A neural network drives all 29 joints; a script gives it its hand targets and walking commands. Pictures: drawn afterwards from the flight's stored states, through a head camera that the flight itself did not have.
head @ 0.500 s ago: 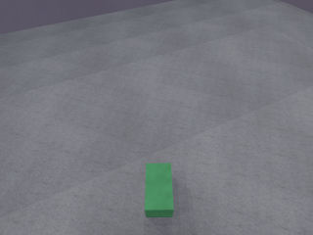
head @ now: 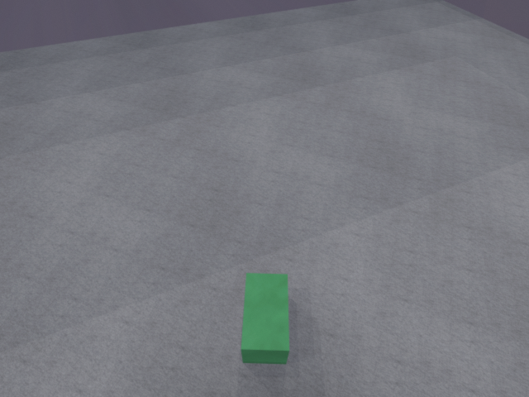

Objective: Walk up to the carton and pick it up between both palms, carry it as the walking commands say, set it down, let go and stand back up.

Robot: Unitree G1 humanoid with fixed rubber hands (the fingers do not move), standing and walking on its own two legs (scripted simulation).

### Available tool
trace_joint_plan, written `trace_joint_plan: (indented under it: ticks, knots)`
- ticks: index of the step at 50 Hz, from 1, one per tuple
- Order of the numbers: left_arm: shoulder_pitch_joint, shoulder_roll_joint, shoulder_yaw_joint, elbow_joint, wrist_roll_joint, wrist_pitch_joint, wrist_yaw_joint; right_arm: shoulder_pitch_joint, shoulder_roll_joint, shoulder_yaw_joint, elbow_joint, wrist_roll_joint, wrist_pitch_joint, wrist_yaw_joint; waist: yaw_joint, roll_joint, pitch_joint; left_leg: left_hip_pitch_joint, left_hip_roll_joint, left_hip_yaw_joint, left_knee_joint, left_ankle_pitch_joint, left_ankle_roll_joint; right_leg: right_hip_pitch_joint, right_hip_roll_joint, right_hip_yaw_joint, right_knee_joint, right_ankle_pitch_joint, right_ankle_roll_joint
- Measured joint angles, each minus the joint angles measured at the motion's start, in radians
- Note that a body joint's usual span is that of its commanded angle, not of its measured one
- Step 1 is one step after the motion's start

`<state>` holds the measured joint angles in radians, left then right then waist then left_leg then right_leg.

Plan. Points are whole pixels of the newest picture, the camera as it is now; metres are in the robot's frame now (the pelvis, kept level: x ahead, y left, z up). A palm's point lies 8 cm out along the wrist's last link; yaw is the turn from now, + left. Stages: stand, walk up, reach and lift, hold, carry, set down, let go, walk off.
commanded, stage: walk up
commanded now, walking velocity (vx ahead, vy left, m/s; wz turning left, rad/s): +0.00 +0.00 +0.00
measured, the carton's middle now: (265, 317) +0.50 +0.00 -0.69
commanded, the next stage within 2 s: stand in 1.54 s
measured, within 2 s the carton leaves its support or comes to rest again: neither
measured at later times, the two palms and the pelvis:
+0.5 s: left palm out of the picture +0.00 +0.22 -0.11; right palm out of the picture +0.13 -0.25 -0.13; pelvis +0.07 -0.02 +0.01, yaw +0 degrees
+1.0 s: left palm out of the picture +0.13 +0.23 -0.13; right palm out of the picture +0.15 -0.24 -0.14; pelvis +0.10 -0.01 +0.00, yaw +2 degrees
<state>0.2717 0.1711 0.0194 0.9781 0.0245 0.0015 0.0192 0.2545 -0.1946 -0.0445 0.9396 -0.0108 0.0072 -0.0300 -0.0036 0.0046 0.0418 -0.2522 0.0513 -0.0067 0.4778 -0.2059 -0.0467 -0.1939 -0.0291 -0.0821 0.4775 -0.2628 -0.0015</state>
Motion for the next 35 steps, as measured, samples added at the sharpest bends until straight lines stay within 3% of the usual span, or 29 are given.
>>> trace_joint_plan:
  ticks: [4, 9, 14, 17, 22, 25, 29, 30, 31, 35]
  knots:
    - [0.008, 0.0, 0.0, 0.0, 0.0, 0.002, 0.0, 0.011, 0.0, 0.0, 0.0, 0.0, -0.001, 0.0, 0.0, 0.0, 0.0, 0.0, 0.0, 0.0, 0.0, 0.003, 0.0, 0.0, 0.0, 0.0, 0.0, 0.003, 0.0]
    - [0.03, 0.018, 0.0, 0.0, 0.0, 0.003, -0.018, 0.054, 0.0, 0.0, 0.0, 0.0, -0.004, 0.011, 0.0, -0.007, -0.008, 0.0, 0.0, 0.0, 0.035, -0.163, 0.004, -0.011, -0.001, 0.0, 0.067, -0.206, 0.0]
    - [0.071, 0.022, 0.0, 0.0, 0.0, -0.015, -0.018, 0.089, 0.0, 0.0, 0.003, 0.0, -0.001, 0.011, 0.0, -0.007, -0.009, 0.001, 0.002, 0.0, 0.063, -0.115, 0.008, -0.012, -0.001, -0.001, 0.084, -0.058, -0.004]
    - [0.128, 0.02, 0.0, 0.0, 0.0, -0.022, -0.018, 0.084, 0.0, 0.0, 0.006, 0.0, 0.012, 0.014, 0.002, -0.008, -0.01, -0.009, 0.0, 0.002, 0.209, -0.185, 0.008, 0.046, 0.001, -0.001, 0.054, -0.079, -0.026]
    - [0.203, 0.019, 0.0, 0.0, 0.0, -0.036, -0.012, 0.024, 0.0, 0.0, 0.005, 0.0, 0.01, 0.025, 0.007, -0.006, -0.009, -0.044, 0.0, 0.0, 0.35, -0.141, 0.008, 0.141, -0.011, 0.002, -0.085, -0.047, -0.027]
    - [0.218, 0.019, 0.0, 0.005, 0.0, -0.044, -0.001, -0.027, -0.001, 0.0, 0.004, 0.0, 0.004, 0.025, 0.015, -0.004, -0.009, -0.053, 0.0, -0.001, 0.311, -0.131, 0.008, 0.149, -0.021, 0.004, -0.104, -0.048, -0.02]
    - [0.205, 0.019, 0.0, 0.007, 0.0, -0.043, 0.008, -0.076, -0.001, 0.0, 0.004, 0.0, -0.008, 0.025, 0.014, -0.002, -0.009, -0.041, -0.011, 0.009, 0.081, -0.071, 0.008, 0.141, -0.019, -0.03, -0.072, -0.092, -0.002]
    - [0.204, 0.019, 0.0, 0.007, -0.002, -0.042, 0.01, -0.084, -0.001, 0.0, 0.004, 0.0, -0.014, 0.025, 0.014, 0.001, -0.009, -0.028, -0.011, 0.01, 0.019, 0.016, 0.014, 0.128, -0.014, -0.035, -0.034, -0.114, 0.002]
    - [0.196, 0.021, 0.0, 0.011, -0.008, -0.038, 0.014, -0.091, 0.004, 0.0, 0.005, 0.0, -0.019, 0.024, 0.015, -0.01, -0.006, -0.025, -0.014, 0.013, 0.022, 0.02, 0.017, 0.111, -0.02, -0.033, 0.017, -0.135, 0.003]
    - [0.137, 0.02, 0.0, 0.012, -0.015, -0.012, 0.02, -0.083, 0.017, 0.0, 0.006, 0.0, -0.032, 0.02, 0.015, -0.035, -0.005, -0.013, -0.015, 0.016, 0.049, -0.052, 0.026, 0.009, -0.011, 0.008, 0.245, -0.233, 0.003]
